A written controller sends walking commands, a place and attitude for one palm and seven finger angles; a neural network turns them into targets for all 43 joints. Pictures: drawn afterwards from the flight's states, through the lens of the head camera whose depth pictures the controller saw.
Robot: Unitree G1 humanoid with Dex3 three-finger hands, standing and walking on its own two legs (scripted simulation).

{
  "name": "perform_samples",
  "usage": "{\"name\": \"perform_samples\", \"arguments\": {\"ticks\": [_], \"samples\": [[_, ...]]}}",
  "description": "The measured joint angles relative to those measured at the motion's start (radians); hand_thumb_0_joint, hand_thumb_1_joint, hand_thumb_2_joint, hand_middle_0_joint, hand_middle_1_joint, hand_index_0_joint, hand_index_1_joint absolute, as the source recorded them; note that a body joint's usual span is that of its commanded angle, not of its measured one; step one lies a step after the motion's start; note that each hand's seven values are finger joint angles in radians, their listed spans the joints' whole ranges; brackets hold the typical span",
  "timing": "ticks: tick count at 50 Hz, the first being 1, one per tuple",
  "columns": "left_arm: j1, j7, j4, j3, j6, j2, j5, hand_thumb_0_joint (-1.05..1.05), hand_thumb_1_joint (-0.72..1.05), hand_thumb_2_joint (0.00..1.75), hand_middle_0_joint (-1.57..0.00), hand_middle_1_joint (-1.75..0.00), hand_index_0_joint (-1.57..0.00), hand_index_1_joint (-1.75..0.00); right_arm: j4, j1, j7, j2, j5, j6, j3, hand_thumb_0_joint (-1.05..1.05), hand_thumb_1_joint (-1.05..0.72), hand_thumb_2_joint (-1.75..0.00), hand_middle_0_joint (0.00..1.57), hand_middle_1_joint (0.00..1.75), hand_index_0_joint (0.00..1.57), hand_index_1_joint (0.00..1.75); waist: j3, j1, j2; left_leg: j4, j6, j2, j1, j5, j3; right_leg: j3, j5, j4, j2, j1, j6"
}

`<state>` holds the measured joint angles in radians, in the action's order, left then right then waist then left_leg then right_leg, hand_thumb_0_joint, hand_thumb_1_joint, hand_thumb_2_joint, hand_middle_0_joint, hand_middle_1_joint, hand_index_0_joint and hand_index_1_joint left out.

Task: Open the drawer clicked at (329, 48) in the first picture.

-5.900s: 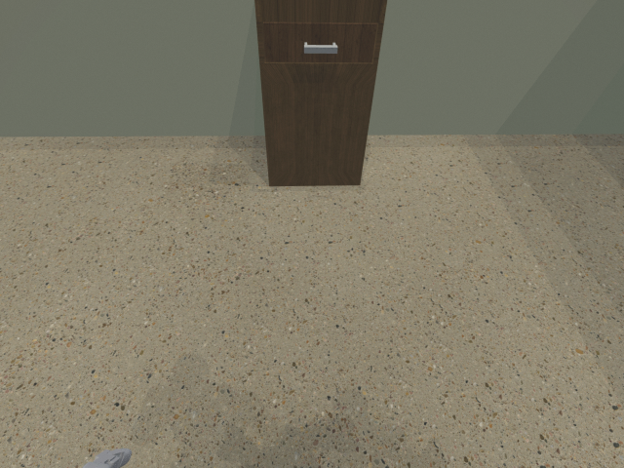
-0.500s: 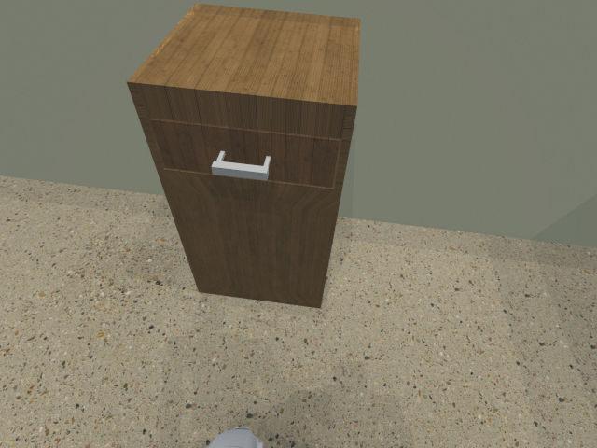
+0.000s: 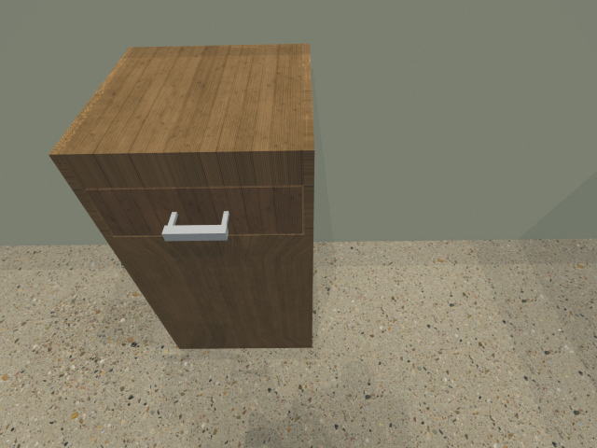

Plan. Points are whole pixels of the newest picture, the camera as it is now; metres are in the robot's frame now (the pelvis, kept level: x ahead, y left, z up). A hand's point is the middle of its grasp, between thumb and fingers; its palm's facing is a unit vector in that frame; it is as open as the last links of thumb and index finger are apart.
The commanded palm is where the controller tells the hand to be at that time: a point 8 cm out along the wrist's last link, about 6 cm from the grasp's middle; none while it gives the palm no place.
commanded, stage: come to a stop and stand still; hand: left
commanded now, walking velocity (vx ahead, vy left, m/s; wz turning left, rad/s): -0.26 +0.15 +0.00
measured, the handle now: (197, 224) +0.53 +0.23 -0.07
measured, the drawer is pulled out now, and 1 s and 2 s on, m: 0.00 0.00 0.00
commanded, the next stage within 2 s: look again from close up in 1.26 s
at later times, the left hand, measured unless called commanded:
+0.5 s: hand out of the picture -0.01 +0.23 -0.17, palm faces +0.10 -0.97 -0.21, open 7.4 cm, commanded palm none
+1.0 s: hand out of the picture -0.03 +0.14 -0.16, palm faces +0.04 -0.97 -0.22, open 7.3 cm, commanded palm none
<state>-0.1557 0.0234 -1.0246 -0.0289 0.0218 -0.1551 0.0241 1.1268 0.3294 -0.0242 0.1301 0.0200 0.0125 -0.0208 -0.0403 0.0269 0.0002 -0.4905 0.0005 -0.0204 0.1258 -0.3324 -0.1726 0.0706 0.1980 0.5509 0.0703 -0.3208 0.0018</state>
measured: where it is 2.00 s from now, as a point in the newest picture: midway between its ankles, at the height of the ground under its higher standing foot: outside the picture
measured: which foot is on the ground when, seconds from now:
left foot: down 0.00-0.06, up 0.08-0.32, down 0.34-1.00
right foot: down 0.00-0.34, up 0.36-0.74, down 0.76-1.00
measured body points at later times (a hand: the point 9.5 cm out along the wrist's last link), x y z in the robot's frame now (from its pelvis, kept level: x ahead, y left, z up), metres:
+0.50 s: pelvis -0.03 +0.04 +0.01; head -0.03 +0.05 +0.46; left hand -0.01 +0.28 -0.15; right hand +0.02 -0.19 -0.14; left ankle -0.05 +0.13 -0.73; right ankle -0.03 -0.10 -0.69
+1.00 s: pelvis -0.03 -0.03 +0.01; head -0.03 -0.05 +0.46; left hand -0.04 +0.19 -0.15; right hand -0.06 -0.25 -0.16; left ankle -0.05 +0.13 -0.73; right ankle -0.06 -0.11 -0.73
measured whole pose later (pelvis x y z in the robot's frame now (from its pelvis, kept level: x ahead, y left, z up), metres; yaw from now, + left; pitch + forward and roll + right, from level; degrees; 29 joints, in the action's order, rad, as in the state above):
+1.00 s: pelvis -0.03 -0.03 +0.01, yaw +2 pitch -1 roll +1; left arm -0.27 0.04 -1.14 0.00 0.00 -0.14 0.01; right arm 1.17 0.30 -0.04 0.14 0.02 -0.02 -0.01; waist -0.03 0.03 0.02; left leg -0.41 0.07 -0.09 0.15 -0.23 -0.06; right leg 0.08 0.30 0.44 -0.03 -0.12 0.06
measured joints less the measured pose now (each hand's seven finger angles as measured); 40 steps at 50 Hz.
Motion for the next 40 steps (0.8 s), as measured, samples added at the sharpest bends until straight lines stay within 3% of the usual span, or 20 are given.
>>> {"name": "perform_samples", "arguments": {"ticks": [4, 10, 12, 16, 18, 21, 27, 34, 37, 40], "samples": [[0.013, 0.005, -0.007, 0.022, -0.009, 0.033, -0.008, 0.00, 0.90, 0.90, -0.20, -0.30, -0.20, -0.30, -0.001, -0.004, 0.000, 0.002, -0.010, -0.025, -0.005, 0.01, -0.92, -0.90, 0.20, 0.30, 0.20, 0.30, -0.011, 0.028, 0.038, -0.029, 0.021, -0.025, 0.020, -0.020, 0.046, 0.039, 0.026, 0.001, -0.019, 0.007, 0.028], [0.058, 0.025, 0.020, -0.003, -0.025, 0.040, -0.001, -0.01, 0.92, 0.90, -0.21, -0.30, -0.20, -0.30, -0.030, -0.058, -0.005, 0.013, -0.010, -0.064, -0.023, 0.01, -0.91, -0.90, 0.20, 0.30, 0.20, 0.30, -0.058, -0.010, 0.023, -0.289, 0.034, -0.008, 0.146, -0.187, 0.107, 0.062, -0.004, -0.025, -0.013, -0.005, 0.034], [0.063, 0.026, 0.026, -0.011, -0.034, 0.031, 0.005, -0.01, 0.92, 0.90, -0.21, -0.30, -0.20, -0.30, -0.050, -0.084, -0.005, 0.024, -0.012, -0.069, -0.031, 0.01, -0.91, -0.90, 0.20, 0.30, 0.20, 0.30, -0.070, -0.019, 0.012, -0.309, 0.036, 0.002, 0.168, -0.194, 0.119, 0.060, -0.023, -0.037, -0.005, -0.012, 0.027], [0.045, 0.024, 0.021, -0.024, -0.056, -0.002, 0.008, -0.01, 0.91, 0.90, -0.21, -0.30, -0.20, -0.30, -0.093, -0.114, -0.003, 0.047, -0.009, -0.055, -0.038, 0.01, -0.91, -0.90, 0.20, 0.30, 0.19, 0.30, -0.064, -0.024, -0.011, -0.136, 0.035, 0.001, 0.126, -0.054, 0.117, 0.049, -0.040, -0.019, 0.011, -0.042, 0.001], [0.028, 0.020, 0.010, -0.029, -0.072, -0.024, 0.001, 0.00, 0.91, 0.90, -0.21, -0.30, -0.20, -0.30, -0.103, -0.115, -0.002, 0.046, -0.002, -0.041, -0.037, 0.01, -0.91, -0.90, 0.19, 0.30, 0.19, 0.30, -0.055, -0.024, -0.034, -0.083, -0.003, 0.011, 0.105, 0.019, 0.100, 0.030, 0.002, 0.030, 0.022, -0.063, -0.012], [-0.012, 0.015, -0.015, -0.033, -0.092, -0.045, 0.001, 0.00, 0.91, 0.90, -0.20, -0.30, -0.20, -0.30, -0.102, -0.098, -0.004, 0.034, 0.009, -0.037, -0.022, 0.00, -0.91, -0.90, 0.19, 0.30, 0.19, 0.30, -0.013, -0.030, -0.048, -0.039, -0.031, 0.020, 0.083, 0.028, 0.088, -0.038, 0.154, 0.146, -0.008, -0.081, -0.012], [-0.101, -0.005, -0.063, -0.026, -0.077, -0.059, 0.002, 0.00, 0.91, 0.90, -0.20, -0.30, -0.20, -0.30, -0.076, -0.077, -0.023, 0.008, 0.012, -0.022, -0.001, 0.01, -0.93, -0.90, 0.20, 0.30, 0.20, 0.30, 0.046, -0.040, -0.044, 0.111, -0.039, 0.030, 0.027, 0.103, 0.078, -0.086, 0.137, 0.293, -0.038, -0.039, -0.035], [-0.128, -0.009, -0.094, -0.012, -0.085, -0.041, -0.006, 0.00, 0.91, 0.90, -0.20, -0.30, -0.20, -0.30, -0.055, -0.076, -0.024, 0.010, 0.010, -0.012, 0.000, 0.01, -0.93, -0.90, 0.20, 0.30, 0.20, 0.30, 0.014, -0.019, -0.036, 0.131, -0.023, 0.013, 0.022, 0.121, 0.064, -0.057, 0.220, 0.166, -0.028, 0.053, -0.044], [-0.117, -0.009, -0.094, -0.002, -0.071, -0.025, -0.009, 0.01, 0.91, 0.90, -0.20, -0.30, -0.20, -0.30, -0.034, -0.068, -0.019, 0.015, 0.006, -0.018, -0.003, 0.01, -0.92, -0.90, 0.20, 0.30, 0.20, 0.30, 0.002, -0.013, -0.028, 0.095, -0.005, 0.004, 0.040, 0.107, 0.062, -0.041, 0.139, 0.012, -0.024, 0.109, -0.036], [-0.105, -0.002, -0.103, 0.009, -0.046, 0.004, -0.009, 0.00, 0.91, 0.90, -0.20, -0.30, -0.20, -0.30, -0.003, -0.058, -0.015, 0.027, -0.005, -0.025, -0.005, 0.01, -0.92, -0.90, 0.20, 0.30, 0.20, 0.30, -0.004, -0.009, 0.004, 0.042, 0.019, -0.022, 0.056, 0.080, 0.073, -0.025, 0.103, -0.074, -0.047, 0.155, 0.002]]}}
